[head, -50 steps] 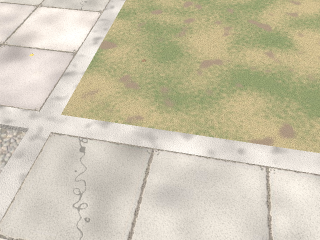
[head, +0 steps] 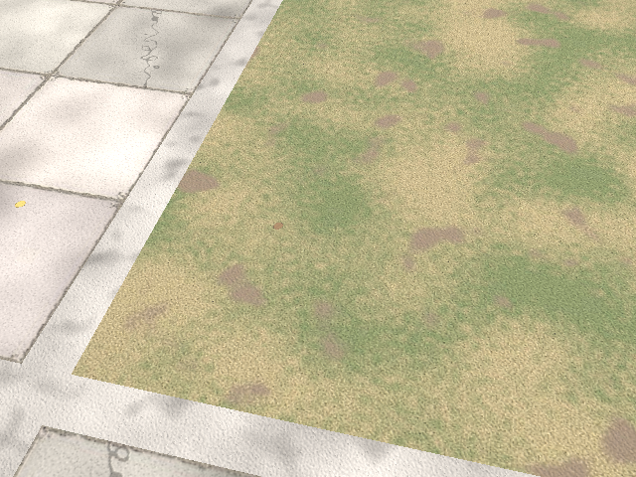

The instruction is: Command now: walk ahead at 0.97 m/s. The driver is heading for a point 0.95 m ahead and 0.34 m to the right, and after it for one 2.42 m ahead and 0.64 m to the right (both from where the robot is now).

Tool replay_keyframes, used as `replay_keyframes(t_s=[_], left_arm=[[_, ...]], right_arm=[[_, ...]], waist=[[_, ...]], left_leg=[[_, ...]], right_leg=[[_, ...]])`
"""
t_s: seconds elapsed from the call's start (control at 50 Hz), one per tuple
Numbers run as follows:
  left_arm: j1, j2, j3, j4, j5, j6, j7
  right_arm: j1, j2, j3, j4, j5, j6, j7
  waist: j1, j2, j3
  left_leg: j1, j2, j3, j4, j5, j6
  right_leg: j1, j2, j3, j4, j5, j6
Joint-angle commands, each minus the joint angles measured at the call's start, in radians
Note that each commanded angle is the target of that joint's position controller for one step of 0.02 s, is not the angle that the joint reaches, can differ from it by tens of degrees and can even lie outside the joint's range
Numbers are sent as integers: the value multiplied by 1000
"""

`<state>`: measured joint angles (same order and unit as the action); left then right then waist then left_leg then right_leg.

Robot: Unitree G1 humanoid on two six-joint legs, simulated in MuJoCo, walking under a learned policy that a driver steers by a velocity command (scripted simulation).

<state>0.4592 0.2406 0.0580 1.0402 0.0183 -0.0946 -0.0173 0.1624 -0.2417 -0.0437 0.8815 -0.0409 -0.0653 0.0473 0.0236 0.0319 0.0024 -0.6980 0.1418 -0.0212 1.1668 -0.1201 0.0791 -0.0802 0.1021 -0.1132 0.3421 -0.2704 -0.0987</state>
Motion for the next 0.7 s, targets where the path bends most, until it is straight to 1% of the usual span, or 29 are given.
replay_keyframes(t_s=[0.02, 0.04, 0.08, 0.12, 0.14, 0.16, 0.18, 0.2, 0.22, 0.24, 0.26, 0.28, 0.3, 0.32, 0.34, 0.36, 0.38, 0.42, 0.44, 0.5, 0.54, 0.56, 0.58, 0.6, 0.62, 0.64, 0.66, 0.68, 0.7], left_arm=[[-49, 63, -4, -76, -10, -39, -3], [-27, 58, -8, -74, -14, -43, -3], [21, 87, -8, -62, -24, -53, 7], [62, 105, -12, -45, -24, -52, 14], [75, 120, -13, -40, -20, -50, 17], [77, 141, -11, -37, -14, -44, 23], [66, 171, -6, -37, -2, -35, 32], [46, 202, 2, -37, 13, -21, 40], [16, 223, 9, -42, 23, -6, 45], [-17, 186, 4, -61, 26, -2, 42], [74, 13, -30, -108, -9, -9, 18], [115, 50, -21, -116, -55, -18, 17], [-22, 110, -6, -135, -46, -13, 26], [-77, 99, -8, -145, -38, -10, 20], [-98, 75, -9, -145, -27, 2, 12], [-94, 50, -11, -157, -7, 20, 1], [-94, 24, -13, -170, 3, 39, -10], [-167, 2, -17, -216, 6, 66, -24], [-214, -1, -20, -241, 5, 74, -32], [-345, 7, -29, -300, -8, 76, -45], [-416, 25, -33, -328, -7, 72, -53], [-424, 31, -33, -320, -14, 74, -56], [-445, 27, -37, -348, -6, 68, -60], [-443, 54, -33, -345, 0, 65, -61], [-409, 72, -28, -333, 1, 62, -57], [-327, 106, -16, -309, -5, 63, -51], [-163, 151, 4, -269, -6, 62, -46], [61, 194, 32, -204, -7, 62, -32], [153, 225, 61, -168, -17, 65, -8]], right_arm=[[-118, -27, 13, -97, 0, 2, 12], [-167, -22, 20, -114, 4, -3, 15], [-239, -12, 32, -142, 17, -8, 23], [-268, -27, 33, -150, 25, -7, 17], [-272, -35, 33, -158, 24, -9, 11], [-261, -51, 30, -163, 20, -12, 3], [-204, -77, 20, -157, 19, -13, -8], [-77, -120, 3, -130, 22, -14, -23], [121, -166, -19, -74, 23, -13, -41], [317, -219, -40, -27, 5, -14, -61], [362, -308, -65, -25, -40, -19, -72], [310, -269, -66, -31, -32, -18, -47], [190, -180, -53, -36, -17, -23, -37], [139, -113, -39, -34, -9, -35, -33], [118, -91, -34, -23, -12, -43, -34], [128, -62, -23, -1, -7, -48, -39], [143, -45, -18, 20, 4, -56, -39], [161, -44, -17, 45, 28, -70, -35], [158, -51, -18, 45, 29, -76, -33], [174, -50, -12, 50, 17, -91, -27], [204, -74, -12, 55, 22, -94, -37], [204, -84, -10, 51, 21, -92, -46], [229, -124, -12, 49, 29, -94, -53], [251, -144, -15, 50, 33, -85, -66], [262, -170, -21, 44, 32, -69, -79], [240, -204, -31, 25, 24, -49, -92], [202, -232, -41, 7, 15, -28, -100], [144, -252, -50, -19, 7, -10, -98], [107, -241, -56, -26, 4, 1, -81]], waist=[[-27, -42, 179], [-15, -23, 185], [4, -41, 191], [16, -40, 164], [9, -58, 146], [-6, -87, 110], [-48, -123, 51], [-115, -152, -27], [-206, -157, -127], [-284, -127, -223], [-179, 132, -336], [-133, 206, -406], [-113, 76, -205], [-94, -14, -91], [-65, -48, -30], [-33, -28, 7], [-10, 2, 25], [8, 11, 69], [9, 15, 85], [2, 15, 144], [-4, -8, 166], [-13, -12, 135], [5, 22, 157], [13, 27, 137], [36, 49, 104], [87, 75, 40], [175, 88, -41], [273, 88, -137], [299, 5, -148]], left_leg=[[-56, 13, 57, -202, 151, -26], [-4, -4, 85, -311, 208, -26], [105, -35, 126, -474, 306, -8], [116, -85, 166, -567, 322, 17], [133, -113, 178, -599, 298, 32], [176, -147, 175, -615, 238, 43], [244, -181, 158, -622, 159, 52], [376, -200, 127, -620, 78, 63], [570, -197, 101, -641, -3, 75], [836, -91, 13, -622, -110, 86], [1113, 215, -406, -669, -464, 134], [1146, 308, -799, -881, -644, 174], [975, 242, -627, -927, -662, 128], [808, 225, -472, -955, -498, 109], [697, 190, -354, -978, -367, 79], [615, 158, -241, -995, -284, 51], [567, 143, -162, -1009, -242, 32], [543, 118, -17, -1035, -129, -4], [515, 99, 54, -1057, -83, -20], [481, 20, 241, -1079, 168, -51], [533, 8, 308, -1089, 363, -67], [580, -17, 340, -1085, 503, -82], [614, 33, 347, -1036, 735, -89], [696, 50, 351, -980, 971, -97], [753, 61, 356, -906, 1095, -97], [788, 81, 344, -804, 1187, -94], [776, 102, 330, -599, 1271, -79], [700, 115, 295, -314, 1213, -56], [535, 23, 286, 62, 674, -46]], right_leg=[[-179, -216, 194, -325, 76, -91], [-182, -199, 159, -335, 168, -82], [-147, -226, 137, -397, 364, -71], [36, -230, 94, -381, 642, -44], [121, -245, 75, -331, 857, -38], [190, -262, 84, -251, 1064, -31], [247, -280, 100, -146, 1227, -29], [262, -295, 118, 17, 1301, -34], [217, -296, 130, 257, 1235, -41], [26, -257, 121, 547, 979, -48], [-357, -116, 110, 942, 188, -32], [-544, -47, 204, 1117, -147, -48], [-610, -129, 210, 1103, -15, -62], [-593, -165, 201, 1050, 54, -59], [-560, -195, 200, 1016, 64, -55], [-535, -214, 199, 1000, 71, -45], [-525, -233, 194, 991, 70, -34], [-600, -260, 172, 970, 102, -16], [-620, -260, 147, 943, 147, -8], [-622, -228, 64, 757, 324, -16], [-596, -198, -8, 585, 378, -35], [-542, -153, -50, 527, 399, -47], [-520, -148, -71, 448, 407, -64], [-496, -103, -113, 418, 382, -77], [-448, -71, -128, 390, 357, -90], [-351, -37, -129, 381, 303, -102], [-187, -5, -114, 384, 253, -123], [30, 1, -51, 365, 183, -159], [197, -29, 56, 280, 105, -196]])
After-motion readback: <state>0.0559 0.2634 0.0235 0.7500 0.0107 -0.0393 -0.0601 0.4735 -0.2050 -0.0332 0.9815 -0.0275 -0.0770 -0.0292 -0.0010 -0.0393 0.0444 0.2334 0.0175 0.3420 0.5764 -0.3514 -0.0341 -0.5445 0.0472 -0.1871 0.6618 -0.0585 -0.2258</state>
